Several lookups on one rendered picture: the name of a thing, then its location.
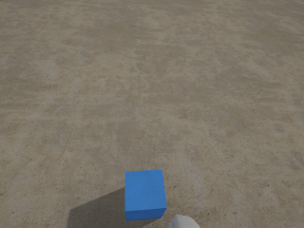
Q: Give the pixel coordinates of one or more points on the carton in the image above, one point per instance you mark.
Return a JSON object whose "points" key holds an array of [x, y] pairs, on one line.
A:
{"points": [[144, 195]]}

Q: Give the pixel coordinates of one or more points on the right robot thigh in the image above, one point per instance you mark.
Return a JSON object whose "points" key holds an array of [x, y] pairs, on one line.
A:
{"points": [[182, 222]]}

